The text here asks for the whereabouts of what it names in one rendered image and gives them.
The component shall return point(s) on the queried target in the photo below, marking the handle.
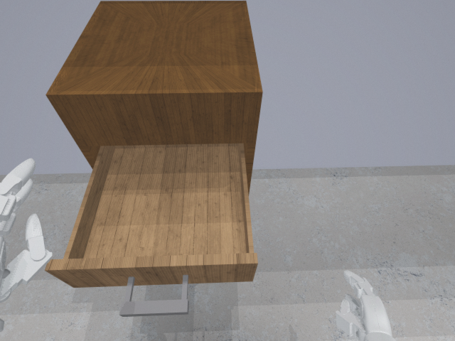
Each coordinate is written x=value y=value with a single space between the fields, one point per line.
x=131 y=308

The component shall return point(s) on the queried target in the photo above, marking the right robot hand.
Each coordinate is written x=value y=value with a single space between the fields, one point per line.
x=370 y=314

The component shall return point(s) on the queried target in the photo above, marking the drawer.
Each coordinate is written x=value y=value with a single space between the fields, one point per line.
x=158 y=212

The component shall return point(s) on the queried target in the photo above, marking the cabinet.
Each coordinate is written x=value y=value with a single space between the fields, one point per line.
x=162 y=73

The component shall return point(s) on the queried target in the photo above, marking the left robot hand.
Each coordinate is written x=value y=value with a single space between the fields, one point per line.
x=14 y=189

